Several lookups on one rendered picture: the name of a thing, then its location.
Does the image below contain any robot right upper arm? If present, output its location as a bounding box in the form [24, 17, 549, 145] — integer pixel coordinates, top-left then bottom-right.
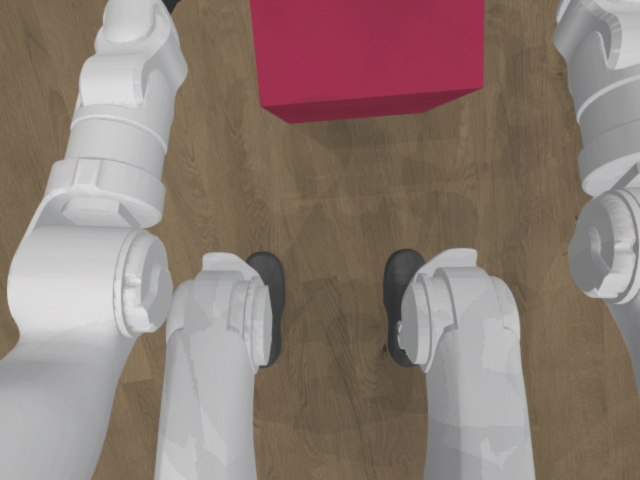
[568, 187, 640, 399]

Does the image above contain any carton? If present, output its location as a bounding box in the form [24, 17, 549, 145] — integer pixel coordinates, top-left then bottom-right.
[250, 0, 485, 124]

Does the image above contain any robot right thigh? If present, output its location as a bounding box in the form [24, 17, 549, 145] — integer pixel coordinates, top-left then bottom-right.
[404, 267, 535, 480]

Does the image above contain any right robot forearm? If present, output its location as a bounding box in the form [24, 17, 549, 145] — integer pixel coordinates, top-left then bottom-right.
[553, 0, 640, 197]

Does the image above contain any right robot shin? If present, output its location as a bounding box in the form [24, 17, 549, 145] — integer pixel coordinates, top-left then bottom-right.
[398, 248, 520, 361]

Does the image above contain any robot left upper arm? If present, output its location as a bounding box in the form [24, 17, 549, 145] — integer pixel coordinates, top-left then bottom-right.
[0, 224, 173, 480]

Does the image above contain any left robot forearm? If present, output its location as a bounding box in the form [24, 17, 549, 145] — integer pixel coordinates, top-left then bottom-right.
[7, 0, 188, 323]

